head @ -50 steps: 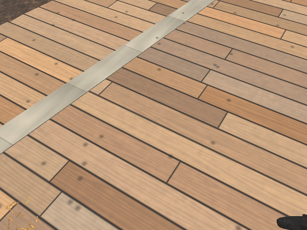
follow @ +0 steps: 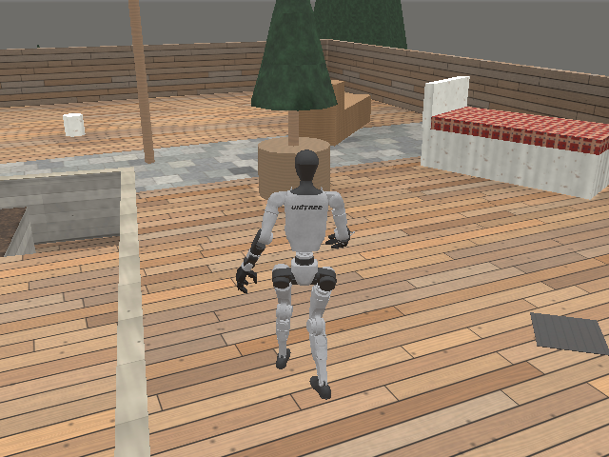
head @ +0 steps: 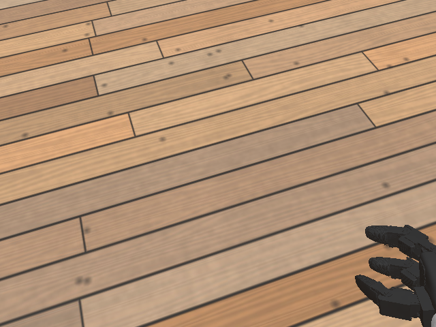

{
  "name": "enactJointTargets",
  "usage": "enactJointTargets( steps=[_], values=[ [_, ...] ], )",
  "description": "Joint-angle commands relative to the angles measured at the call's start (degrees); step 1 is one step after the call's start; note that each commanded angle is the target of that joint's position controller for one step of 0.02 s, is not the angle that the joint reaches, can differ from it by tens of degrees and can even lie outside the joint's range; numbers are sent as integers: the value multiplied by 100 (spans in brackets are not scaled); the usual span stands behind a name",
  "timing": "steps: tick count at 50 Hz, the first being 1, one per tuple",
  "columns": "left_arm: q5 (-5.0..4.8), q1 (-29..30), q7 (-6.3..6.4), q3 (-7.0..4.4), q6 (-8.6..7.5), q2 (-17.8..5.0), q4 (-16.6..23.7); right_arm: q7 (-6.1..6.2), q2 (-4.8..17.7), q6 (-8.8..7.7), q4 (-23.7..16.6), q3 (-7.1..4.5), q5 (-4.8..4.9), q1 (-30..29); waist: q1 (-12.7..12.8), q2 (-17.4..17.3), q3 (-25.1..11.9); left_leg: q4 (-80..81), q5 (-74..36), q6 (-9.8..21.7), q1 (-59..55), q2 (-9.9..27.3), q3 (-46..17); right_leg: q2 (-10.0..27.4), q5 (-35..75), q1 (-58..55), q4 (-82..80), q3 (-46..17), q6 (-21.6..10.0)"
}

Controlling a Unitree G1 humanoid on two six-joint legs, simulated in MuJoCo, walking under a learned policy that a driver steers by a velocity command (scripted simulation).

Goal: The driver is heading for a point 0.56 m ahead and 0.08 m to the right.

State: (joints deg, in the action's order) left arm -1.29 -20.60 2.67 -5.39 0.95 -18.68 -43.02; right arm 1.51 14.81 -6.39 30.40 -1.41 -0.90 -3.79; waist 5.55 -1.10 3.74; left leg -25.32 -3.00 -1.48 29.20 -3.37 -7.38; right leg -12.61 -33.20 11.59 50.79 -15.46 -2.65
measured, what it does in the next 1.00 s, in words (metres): steps on the spot, turning right: right foot, then left foot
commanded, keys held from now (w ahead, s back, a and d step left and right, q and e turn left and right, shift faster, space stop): e+shift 0.32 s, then shift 0.68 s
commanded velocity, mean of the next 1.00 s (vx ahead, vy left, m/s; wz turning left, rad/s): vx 0.06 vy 0.00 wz -0.54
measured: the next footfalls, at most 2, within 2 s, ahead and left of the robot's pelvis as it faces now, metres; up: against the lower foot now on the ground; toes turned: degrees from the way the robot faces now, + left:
right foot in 0.40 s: +0.07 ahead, -0.11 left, +0.00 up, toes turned -25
left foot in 0.76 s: +0.16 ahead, +0.11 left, +0.00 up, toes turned -27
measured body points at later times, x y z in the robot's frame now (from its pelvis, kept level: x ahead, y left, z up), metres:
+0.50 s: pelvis +0.05 +0.01 +0.03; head +0.07 -0.04 +0.47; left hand +0.31 +0.21 -0.04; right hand +0.08 -0.33 -0.09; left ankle +0.15 +0.13 -0.65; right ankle +0.03 -0.09 -0.71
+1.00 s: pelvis +0.08 +0.02 +0.03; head +0.09 +0.02 +0.48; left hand +0.32 +0.18 -0.08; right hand +0.09 -0.26 -0.08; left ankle +0.13 +0.13 -0.71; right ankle +0.03 -0.09 -0.71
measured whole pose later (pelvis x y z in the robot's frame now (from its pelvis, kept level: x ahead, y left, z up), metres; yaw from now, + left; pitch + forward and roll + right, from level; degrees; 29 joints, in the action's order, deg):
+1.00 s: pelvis +0.08 +0.02 +0.03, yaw -28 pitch +0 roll +0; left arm 1.0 -10.9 1.1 -2.5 1.7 -13.2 -41.9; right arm 0.2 12.3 -0.8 44.3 -1.2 -0.9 8.8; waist 0.5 0.5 1.0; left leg -31.2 17.3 0.1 13.4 0.6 1.7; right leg -1.4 -15.1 15.7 31.1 -3.4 0.2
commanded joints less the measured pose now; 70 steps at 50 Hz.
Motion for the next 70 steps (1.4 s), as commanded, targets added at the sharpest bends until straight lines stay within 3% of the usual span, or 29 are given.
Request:
enactJointTargets(
  steps=[1,2,3,5,6,8,12,16,18,19,20,21,22,23,24,25,26,28,32,35,37,38,39,40,41,42,45,53,70],
  values=[
    [-39,-1287,-216,77,-32,-425,755,1,1165,181,117,-375,-114,1698,-243,-1431,-3379,-444,-3416,2277,-5126,3781,-3842,580,-854,2590,4027,130,731],
    [-115,-719,-225,-30,72,-785,687,50,853,253,-101,-360,-65,1076,-371,-765,-2742,15,-871,2184,-4439,3139,-3264,1034,-92,2951,4166,499,849],
    [-97,-7,-164,-111,165,-954,777,122,459,355,-188,-231,-57,784,-498,-187,-1893,370,620,1699,-3360,2456,-2246,1236,528,2980,3725,784,855],
    [-67,367,-46,-110,322,-797,997,135,528,481,-105,-208,-41,354,-315,-135,-816,805,580,1257,-1590,1694,-994,1416,810,2410,2909,1067,846],
    [-35,384,-39,-60,318,-552,1070,125,625,478,19,-270,-62,394,-290,-264,-650,930,339,1216,-1190,1510,-515,1447,844,2139,2485,1231,803],
    [-11,468,-32,32,246,-232,1173,93,776,452,247,-377,-78,579,-368,-500,-819,1032,-231,1411,-1353,1572,-107,1572,911,2028,1816,1383,764],
    [10,734,-122,15,256,-398,1251,74,974,482,402,-491,-5,494,-400,-493,-1176,1131,195,1546,-1592,2049,150,1901,1470,1620,828,1356,579],
    [-4,877,-237,-82,352,-603,1257,2,1192,538,506,-599,82,397,-399,-732,-1013,1131,1036,1272,-1415,2090,755,1790,1540,898,-220,1729,337],
    [32,811,-276,-96,367,-534,1206,-31,1191,574,621,-605,166,534,-339,-574,-999,795,1342,1086,-1378,2044,932,1576,1635,367,-1210,1915,138],
    [47,551,-265,-141,367,-553,1070,-41,1061,609,704,-569,203,689,-273,-396,-1024,417,1620,867,-1157,1908,1097,1366,1730,-137,-1730,1974,-24],
    [61,199,-228,-214,353,-729,947,-81,824,657,860,-511,214,1005,-227,209,-849,-437,2208,432,-508,1573,1444,1545,2172,-740,-2511,1392,-331],
    [79,119,-122,-324,320,-1413,1055,-157,528,678,666,-406,-28,1200,-511,2098,-726,-2544,4022,-234,1192,700,1976,3220,3711,-1433,-2855,-938,-1128],
    [332,352,-147,-318,186,-1526,1259,-81,810,629,437,-501,-8,484,-79,1706,-936,-3560,4089,-218,1457,409,861,3591,3365,-444,-3297,-1521,-1858],
    [405,721,-162,-239,62,-1308,1275,-30,981,642,426,-550,120,296,-224,1144,-755,-3941,3428,-85,1295,537,634,3248,2945,-130,-3403,-903,-1548],
    [313,1123,-150,-179,-16,-1087,1282,15,932,677,552,-557,133,539,-467,962,-708,-3891,2872,-36,1220,594,609,2938,2737,9,-3328,-470,-1176],
    [217,1343,-133,-82,-44,-805,1306,63,916,721,745,-561,54,764,-545,817,-814,-3987,2529,-103,1065,618,636,2737,2847,-12,-3218,-159,-962],
    [190,1484,-104,-19,-51,-697,1307,70,890,747,818,-562,3,951,-641,900,-867,-4151,2258,-190,772,576,701,2596,3220,162,-3150,95,-922],
    [237,1473,-70,86,-59,-481,1278,41,813,745,851,-532,74,1072,-689,836,-991,-4156,1998,-272,409,515,732,2439,3613,208,-3073,351,-929],
    [221,1297,-59,86,-25,-455,1136,-40,443,737,766,-320,96,839,-474,952,-951,-2438,2149,-264,-122,594,693,2421,3537,-54,-2863,334,-967],
    [206,1156,-124,80,6,-473,994,-106,543,733,763,-308,141,897,-363,1045,-867,-1651,2522,-181,-694,522,786,2546,3519,70,-2739,16,-1113],
    [119,1298,-146,147,8,-316,912,-143,438,700,891,-273,129,1190,-601,919,-771,-383,1716,-56,-1370,449,897,2377,3402,306,-2535,14,-934],
    [101,1165,-146,191,-19,-186,828,-158,446,673,941,-251,49,1315,-662,740,-758,268,888,43,-1869,523,762,2181,3069,512,-2464,69,-670],
    [198,980,-142,241,-68,-6,799,-138,750,644,913,-279,-69,1400,-494,134,-881,306,-379,229,-2322,1121,86,1773,2405,764,-2021,337,-288],
    [246,594,-181,226,-123,61,769,-128,1016,630,949,-327,-75,1125,-23,-893,-884,83,-443,664,-2048,1510,-134,1282,1672,784,-1995,893,26],
    [320,912,-163,208,-120,-101,733,-152,583,598,891,-238,-26,876,-232,-918,-851,302,637,841,-1408,1461,-238,1350,1800,232,-2130,994,234],
    [285,1208,-156,138,-97,-269,725,-169,452,568,878,-194,-33,827,-368,-655,-680,333,1258,659,-1297,1200,-31,1330,1993,168,-2125,987,230],
    [253,1332,-133,141,21,-94,696,-143,524,457,975,-186,-3,982,-475,-446,-561,281,1579,393,-1250,990,225,1379,2400,81,-2212,880,116],
    [213,1113,-114,105,-41,42,315,-83,394,495,1117,-113,17,1123,-574,92,-541,106,1477,380,-1489,811,432,1413,2722,97,-2347,845,150],
    [163,943,30,43,-33,15,-576,-77,374,487,1896,-84,62,1262,-560,87,-414,295,1160,373,-1599,672,541,1449,3140,-277,-2504,897,226]
  ],
)
Keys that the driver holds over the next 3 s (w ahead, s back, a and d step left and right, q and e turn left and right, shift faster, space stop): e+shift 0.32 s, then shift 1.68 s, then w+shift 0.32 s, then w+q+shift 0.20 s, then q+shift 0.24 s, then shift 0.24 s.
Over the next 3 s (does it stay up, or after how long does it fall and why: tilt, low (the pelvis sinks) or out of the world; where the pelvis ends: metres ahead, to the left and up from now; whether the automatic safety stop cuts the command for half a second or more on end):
stays up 0.43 -0.19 0.03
